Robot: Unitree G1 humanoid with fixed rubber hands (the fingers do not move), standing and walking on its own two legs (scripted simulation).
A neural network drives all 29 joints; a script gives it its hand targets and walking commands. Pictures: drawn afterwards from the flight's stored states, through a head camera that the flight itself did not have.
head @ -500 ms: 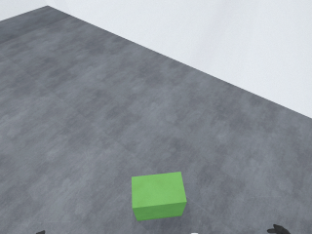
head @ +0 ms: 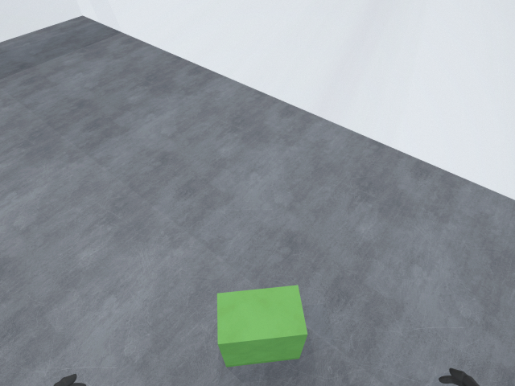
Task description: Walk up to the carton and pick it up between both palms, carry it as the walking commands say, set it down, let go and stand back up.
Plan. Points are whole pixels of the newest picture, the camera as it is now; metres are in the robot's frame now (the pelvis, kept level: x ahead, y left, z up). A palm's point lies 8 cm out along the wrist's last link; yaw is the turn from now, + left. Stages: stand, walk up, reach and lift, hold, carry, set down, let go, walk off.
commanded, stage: walk up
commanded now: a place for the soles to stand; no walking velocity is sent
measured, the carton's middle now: (260, 327) +0.41 +0.01 -0.61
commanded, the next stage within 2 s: none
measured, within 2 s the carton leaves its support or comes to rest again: neither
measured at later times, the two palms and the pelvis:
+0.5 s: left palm out of the picture +0.10 +0.32 -0.08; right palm out of the picture +0.09 -0.32 -0.07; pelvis -0.01 +0.00 +0.00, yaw +0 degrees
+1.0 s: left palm out of the picture +0.10 +0.32 -0.08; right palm out of the picture +0.09 -0.32 -0.07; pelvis -0.01 -0.01 +0.00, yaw +1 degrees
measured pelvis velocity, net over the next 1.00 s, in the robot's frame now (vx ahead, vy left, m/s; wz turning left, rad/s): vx -0.01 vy -0.01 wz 0.01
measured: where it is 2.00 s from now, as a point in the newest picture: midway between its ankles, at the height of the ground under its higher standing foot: outside the picture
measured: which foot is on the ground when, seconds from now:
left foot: down 0.00-1.00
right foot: down 0.00-1.00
